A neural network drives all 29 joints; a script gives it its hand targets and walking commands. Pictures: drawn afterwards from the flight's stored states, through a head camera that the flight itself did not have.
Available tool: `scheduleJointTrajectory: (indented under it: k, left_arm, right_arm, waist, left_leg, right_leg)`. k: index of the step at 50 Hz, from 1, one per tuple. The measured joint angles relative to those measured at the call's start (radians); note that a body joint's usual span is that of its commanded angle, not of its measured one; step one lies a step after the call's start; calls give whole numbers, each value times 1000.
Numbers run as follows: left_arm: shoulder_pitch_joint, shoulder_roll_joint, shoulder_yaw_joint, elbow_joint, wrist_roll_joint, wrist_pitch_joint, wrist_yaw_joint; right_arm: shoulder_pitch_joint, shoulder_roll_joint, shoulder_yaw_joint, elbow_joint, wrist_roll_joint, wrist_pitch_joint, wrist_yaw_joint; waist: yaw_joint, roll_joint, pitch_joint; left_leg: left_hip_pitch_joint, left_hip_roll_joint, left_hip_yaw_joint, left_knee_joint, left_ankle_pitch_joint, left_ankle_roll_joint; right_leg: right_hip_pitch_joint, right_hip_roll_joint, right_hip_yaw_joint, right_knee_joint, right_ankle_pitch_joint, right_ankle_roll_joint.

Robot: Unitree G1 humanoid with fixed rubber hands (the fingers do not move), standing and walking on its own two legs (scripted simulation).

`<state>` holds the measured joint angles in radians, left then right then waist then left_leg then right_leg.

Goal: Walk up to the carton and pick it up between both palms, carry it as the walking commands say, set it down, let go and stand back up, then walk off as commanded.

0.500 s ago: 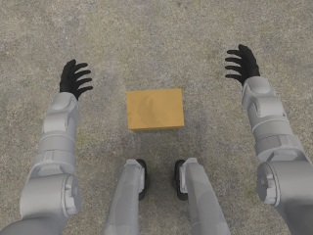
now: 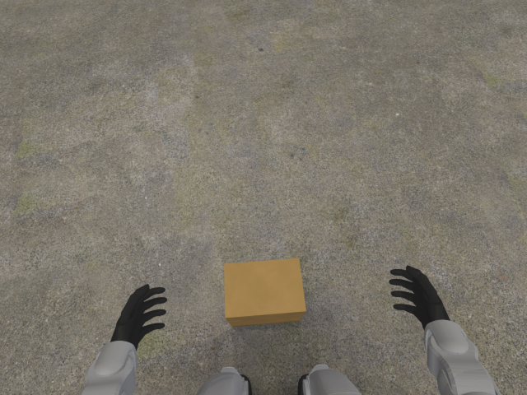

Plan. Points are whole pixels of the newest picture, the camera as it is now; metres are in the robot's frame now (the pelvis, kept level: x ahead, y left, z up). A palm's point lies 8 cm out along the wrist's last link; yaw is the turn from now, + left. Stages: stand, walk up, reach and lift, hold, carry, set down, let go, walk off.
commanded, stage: let go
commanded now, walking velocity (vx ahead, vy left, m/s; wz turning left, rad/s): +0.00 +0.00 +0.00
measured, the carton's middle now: (263, 294) +0.38 +0.02 -0.63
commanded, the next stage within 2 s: stand in 0.60 s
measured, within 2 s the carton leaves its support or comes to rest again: neither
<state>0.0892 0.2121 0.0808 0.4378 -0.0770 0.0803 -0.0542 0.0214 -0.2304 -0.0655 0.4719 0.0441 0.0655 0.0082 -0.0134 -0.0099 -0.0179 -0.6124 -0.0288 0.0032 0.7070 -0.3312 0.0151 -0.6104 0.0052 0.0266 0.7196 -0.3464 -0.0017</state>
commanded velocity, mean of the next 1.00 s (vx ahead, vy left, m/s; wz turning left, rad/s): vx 0.00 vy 0.00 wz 0.00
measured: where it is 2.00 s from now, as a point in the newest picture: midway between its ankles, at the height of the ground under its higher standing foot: outside the picture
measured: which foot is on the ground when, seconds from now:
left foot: down 0.00-1.00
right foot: down 0.00-1.00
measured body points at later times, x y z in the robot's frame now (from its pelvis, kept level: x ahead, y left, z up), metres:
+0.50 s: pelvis -0.04 +0.01 +0.02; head -0.05 +0.02 +0.46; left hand +0.13 +0.23 -0.07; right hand +0.13 -0.24 -0.05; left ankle +0.00 +0.11 -0.71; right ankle +0.00 -0.12 -0.71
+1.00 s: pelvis +0.02 +0.00 +0.02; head +0.00 +0.01 +0.47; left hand +0.14 +0.29 -0.08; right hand +0.12 -0.27 -0.08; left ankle +0.00 +0.11 -0.71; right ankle +0.00 -0.12 -0.71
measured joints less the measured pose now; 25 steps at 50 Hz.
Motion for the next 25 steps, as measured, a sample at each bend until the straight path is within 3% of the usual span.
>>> scheduleJointTrajectory:
  k: [7,14,25]
  left_arm:
    - [122,-5,-1,0,0,1,-3]
    - [139,-9,-22,0,2,55,-25]
    - [138,-6,-40,-2,43,140,-27]
  right_arm:
    - [141,0,2,-2,-7,7,17]
    - [196,0,19,-6,-7,75,46]
    - [198,4,22,-27,-7,124,63]
  waist:
    - [0,0,19]
    - [0,0,91]
    - [0,-11,173]
  left_leg:
    - [221,1,-2,-95,33,0]
    - [389,2,-2,-128,48,0]
    - [496,2,-2,-128,49,0]
  right_leg:
    - [217,0,0,-86,28,0]
    - [386,0,0,-123,46,0]
    - [505,0,0,-149,59,0]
